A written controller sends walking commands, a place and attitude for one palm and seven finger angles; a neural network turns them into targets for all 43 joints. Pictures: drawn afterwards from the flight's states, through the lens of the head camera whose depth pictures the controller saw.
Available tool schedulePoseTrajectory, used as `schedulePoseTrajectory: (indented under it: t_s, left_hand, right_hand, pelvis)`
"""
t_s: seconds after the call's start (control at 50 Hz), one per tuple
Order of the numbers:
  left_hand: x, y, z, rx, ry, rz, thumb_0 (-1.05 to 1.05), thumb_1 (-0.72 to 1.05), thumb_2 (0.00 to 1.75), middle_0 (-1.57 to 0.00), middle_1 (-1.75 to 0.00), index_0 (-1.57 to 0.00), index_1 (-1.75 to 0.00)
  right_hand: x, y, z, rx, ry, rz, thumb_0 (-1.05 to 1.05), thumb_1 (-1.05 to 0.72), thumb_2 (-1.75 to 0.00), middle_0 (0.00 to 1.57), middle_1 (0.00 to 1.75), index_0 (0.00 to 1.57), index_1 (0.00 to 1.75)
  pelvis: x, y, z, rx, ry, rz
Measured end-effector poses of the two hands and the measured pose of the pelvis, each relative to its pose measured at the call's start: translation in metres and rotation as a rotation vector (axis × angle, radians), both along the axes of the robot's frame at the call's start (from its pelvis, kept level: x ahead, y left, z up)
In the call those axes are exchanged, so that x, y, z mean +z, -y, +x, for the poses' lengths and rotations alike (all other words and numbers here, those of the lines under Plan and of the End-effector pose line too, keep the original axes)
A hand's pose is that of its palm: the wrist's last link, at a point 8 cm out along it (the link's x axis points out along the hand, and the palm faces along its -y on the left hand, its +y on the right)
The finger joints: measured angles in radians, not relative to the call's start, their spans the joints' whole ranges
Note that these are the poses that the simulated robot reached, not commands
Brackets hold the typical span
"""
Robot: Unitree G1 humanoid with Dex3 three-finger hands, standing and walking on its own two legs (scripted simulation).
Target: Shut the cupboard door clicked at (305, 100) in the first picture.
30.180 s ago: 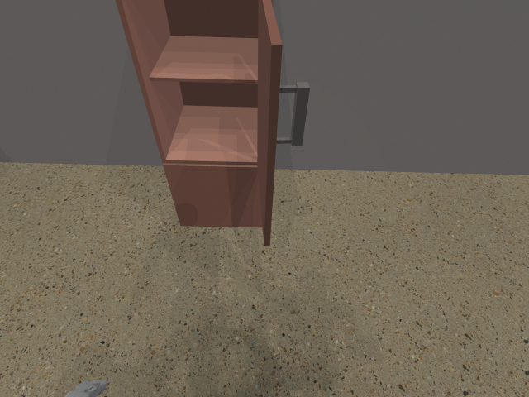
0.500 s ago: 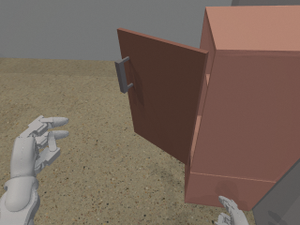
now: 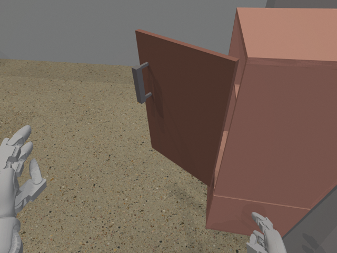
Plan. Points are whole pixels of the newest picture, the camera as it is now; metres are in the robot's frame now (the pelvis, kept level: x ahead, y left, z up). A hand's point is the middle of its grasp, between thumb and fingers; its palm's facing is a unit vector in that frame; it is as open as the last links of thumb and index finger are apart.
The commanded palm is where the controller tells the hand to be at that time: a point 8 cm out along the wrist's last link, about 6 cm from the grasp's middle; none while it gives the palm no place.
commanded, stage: draw the hand back to the body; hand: left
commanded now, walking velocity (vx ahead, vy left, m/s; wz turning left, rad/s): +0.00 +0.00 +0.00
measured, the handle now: (143, 82) +0.65 +0.18 +0.08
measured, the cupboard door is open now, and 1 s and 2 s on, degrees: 59 59 59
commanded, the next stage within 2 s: step back with the hand held close in 0.04 s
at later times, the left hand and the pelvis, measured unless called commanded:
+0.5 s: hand (35, 180) +0.19 +0.28 +0.15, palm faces +0.35 -0.80 -0.49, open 7.4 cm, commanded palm +0.13 +0.32 +0.17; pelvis -0.01 +0.02 -0.01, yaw -1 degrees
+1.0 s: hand out of the picture +0.06 +0.31 +0.16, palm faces +0.54 -0.71 -0.45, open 7.4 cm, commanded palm -0.01 +0.34 +0.17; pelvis -0.12 +0.03 -0.03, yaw +7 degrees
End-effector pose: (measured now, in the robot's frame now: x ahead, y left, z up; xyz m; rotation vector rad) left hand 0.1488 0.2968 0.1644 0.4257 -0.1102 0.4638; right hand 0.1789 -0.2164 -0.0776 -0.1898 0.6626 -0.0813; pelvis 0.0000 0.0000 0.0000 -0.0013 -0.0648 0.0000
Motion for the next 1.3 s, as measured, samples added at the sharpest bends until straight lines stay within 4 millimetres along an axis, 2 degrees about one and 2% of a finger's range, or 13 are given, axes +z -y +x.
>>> schedulePoseTrajectory:
  t_s: [0.12, 0.26, 0.4, 0.52, 0.64, 0.78, 0.9, 0.98, 1.06, 1.14, 1.2, 1.3]
  left_hand:
    - [0.012, 0.004, 0.004, -0.026, 0.022, 0.042, 0.02, 0.89, 0.9, -0.21, -0.31, -0.21, -0.31]
    - [0.014, -0.006, 0.009, -0.013, 0.004, 0.087, 0.01, 0.89, 0.9, -0.21, -0.3, -0.21, -0.31]
    - [0.001, -0.011, 0.013, -0.068, -0.055, 0.097, 0.01, 0.89, 0.9, -0.21, -0.3, -0.21, -0.3]
    - [0.011, -0.021, 0.004, -0.124, -0.022, 0.143, 0.02, 0.88, 0.9, -0.22, -0.3, -0.21, -0.31]
    - [0.017, -0.038, -0.021, -0.114, 0.043, 0.167, 0.01, 0.88, 0.9, -0.22, -0.3, -0.21, -0.31]
    - [0.002, -0.049, -0.061, -0.06, 0.067, 0.147, 0.01, 0.89, 0.9, -0.21, -0.3, -0.21, -0.31]
    - [0.0, -0.046, -0.099, -0.022, 0.119, 0.164, 0.02, 0.88, 0.9, -0.21, -0.3, -0.21, -0.31]
    - [0.011, -0.042, -0.13, 0.007, 0.165, 0.207, 0.02, 0.88, 0.9, -0.21, -0.3, -0.21, -0.31]
    - [0.015, -0.043, -0.156, 0.033, 0.18, 0.203, 0.01, 0.88, 0.9, -0.21, -0.3, -0.21, -0.31]
    - [0.01, -0.054, -0.166, 0.033, 0.193, 0.165, 0.01, 0.88, 0.9, -0.21, -0.3, -0.21, -0.31]
    - [0.006, -0.063, -0.169, 0.025, 0.209, 0.161, 0.01, 0.88, 0.9, -0.21, -0.3, -0.21, -0.31]
    - [0.009, -0.066, -0.181, 0.005, 0.171, 0.163, 0.01, 0.88, 0.9, -0.21, -0.3, -0.21, -0.31]
  right_hand:
    - [-0.002, 0.0, -0.001, -0.008, -0.003, 0.011, 0.01, -0.9, -0.9, 0.2, 0.3, 0.21, 0.3]
    - [-0.011, 0.007, -0.007, -0.03, -0.062, 0.007, 0.01, -0.9, -0.89, 0.2, 0.3, 0.21, 0.3]
    - [-0.013, 0.018, -0.02, -0.111, -0.12, -0.038, 0.01, -0.9, -0.89, 0.2, 0.3, 0.21, 0.3]
    - [-0.003, 0.012, -0.037, -0.155, -0.108, -0.065, 0.01, -0.9, -0.9, 0.2, 0.3, 0.2, 0.3]
    - [0.005, -0.002, -0.06, -0.149, -0.072, -0.071, 0.01, -0.9, -0.89, 0.2, 0.3, 0.2, 0.3]
    - [-0.002, -0.013, -0.096, -0.116, -0.07, -0.08, 0.01, -0.9, -0.89, 0.2, 0.3, 0.21, 0.3]
    - [-0.017, -0.016, -0.125, -0.058, -0.109, -0.091, 0.01, -0.9, -0.89, 0.2, 0.3, 0.21, 0.3]
    - [-0.025, -0.015, -0.137, -0.013, -0.128, -0.09, 0.01, -0.9, -0.89, 0.2, 0.3, 0.21, 0.3]
    - [-0.026, -0.016, -0.145, 0.007, -0.147, -0.089, 0.01, -0.9, -0.89, 0.2, 0.3, 0.21, 0.3]
    - [-0.018, -0.022, -0.156, 0.009, -0.135, -0.113, 0.02, -0.9, -0.89, 0.2, 0.3, 0.21, 0.3]
    - [-0.017, -0.029, -0.163, 0.006, -0.099, -0.134, 0.01, -0.9, -0.89, 0.2, 0.3, 0.21, 0.3]
    - [-0.01, -0.043, -0.184, -0.017, -0.053, -0.066, 0.01, -0.9, -0.89, 0.2, 0.3, 0.21, 0.3]
  pelvis:
    - [0.0, 0.001, 0.004, -0.005, 0.001, -0.001]
    - [-0.001, -0.001, 0.004, -0.002, -0.039, -0.013]
    - [-0.005, -0.014, -0.002, -0.01, -0.08, -0.014]
    - [-0.007, -0.026, -0.016, -0.024, -0.079, -0.01]
    - [-0.01, -0.034, -0.04, -0.029, -0.071, -0.017]
    - [-0.017, -0.039, -0.072, -0.006, -0.056, -0.033]
    - [-0.024, -0.033, -0.098, 0.062, -0.036, -0.04]
    - [-0.027, -0.026, -0.112, 0.112, -0.033, -0.035]
    - [-0.025, -0.028, -0.126, 0.093, -0.044, -0.012]
    - [-0.024, -0.037, -0.141, 0.086, -0.062, 0.001]
    - [-0.028, -0.043, -0.161, 0.105, -0.058, -0.016]
    - [-0.022, -0.043, -0.181, 0.056, -0.076, -0.043]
